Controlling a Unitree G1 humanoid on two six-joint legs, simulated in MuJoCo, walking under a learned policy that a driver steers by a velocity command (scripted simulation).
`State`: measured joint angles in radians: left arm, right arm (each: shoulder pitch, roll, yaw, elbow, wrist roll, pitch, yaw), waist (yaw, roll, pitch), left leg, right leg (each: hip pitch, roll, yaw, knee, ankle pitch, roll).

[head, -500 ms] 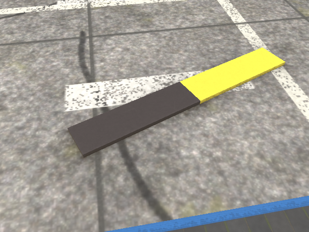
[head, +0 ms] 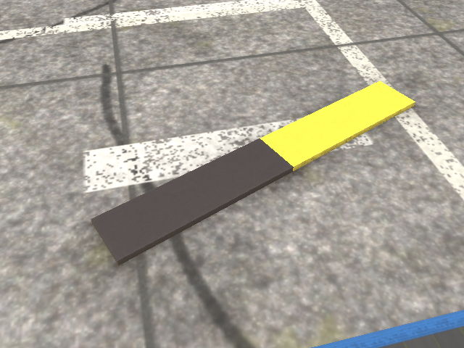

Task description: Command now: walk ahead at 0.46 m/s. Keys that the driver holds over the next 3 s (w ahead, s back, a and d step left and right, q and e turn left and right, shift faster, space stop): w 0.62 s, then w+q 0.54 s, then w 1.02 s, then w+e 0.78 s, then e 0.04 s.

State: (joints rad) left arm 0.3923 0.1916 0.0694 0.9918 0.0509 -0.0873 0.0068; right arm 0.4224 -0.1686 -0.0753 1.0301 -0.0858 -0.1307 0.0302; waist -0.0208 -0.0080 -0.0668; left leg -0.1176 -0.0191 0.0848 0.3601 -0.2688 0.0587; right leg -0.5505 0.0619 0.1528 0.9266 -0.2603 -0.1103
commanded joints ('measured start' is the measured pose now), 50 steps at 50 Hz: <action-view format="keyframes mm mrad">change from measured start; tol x32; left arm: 1 -92 -30 -11 -73 36 -11 -9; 20 -650 -21 -68 -238 32 31 -84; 26 428 177 20 80 19 8 -78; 32 -61 1 -12 -24 10 -26 -37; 50 133 209 11 61 -91 28 30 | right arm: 1 -10 34 26 -49 4 10 8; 25 567 103 104 142 -46 33 47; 28 30 -53 56 -15 53 0 44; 50 -412 -163 30 -251 163 43 42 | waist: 1 35 75 177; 20 -167 50 264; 25 94 -264 -518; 31 5 -43 97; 50 31 15 141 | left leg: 1 4 280 -285 -228 18 169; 5 -406 210 -123 -199 72 195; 10 282 296 -262 -15 247 204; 23 50 150 -120 303 564 51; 25 -451 -1 -51 1036 -405 -96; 27 -857 29 -126 1356 -438 -53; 39 -468 192 -202 290 723 65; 50 -277 9 3 104 463 65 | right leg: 1 -353 -85 -7 49 229 -25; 5 -20 -112 -149 42 557 16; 8 -411 -162 -47 -210 677 52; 20 -91 -160 -170 -585 444 49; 22 160 -140 -196 -615 457 24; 25 1487 -457 121 -178 1072 -362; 27 1174 -476 271 -461 405 -247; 33 256 -339 -18 -746 411 -209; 46 625 -289 -213 -534 203 -65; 50 533 -288 -270 -96 671 23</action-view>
